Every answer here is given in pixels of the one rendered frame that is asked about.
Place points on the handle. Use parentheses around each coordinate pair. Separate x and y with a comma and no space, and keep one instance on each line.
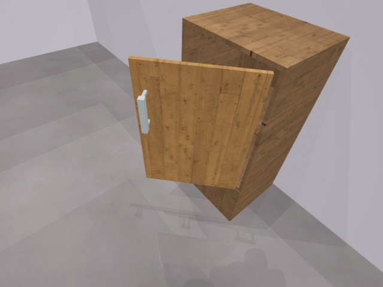
(142,108)

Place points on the cupboard door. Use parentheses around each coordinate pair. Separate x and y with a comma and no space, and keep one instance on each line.
(202,118)

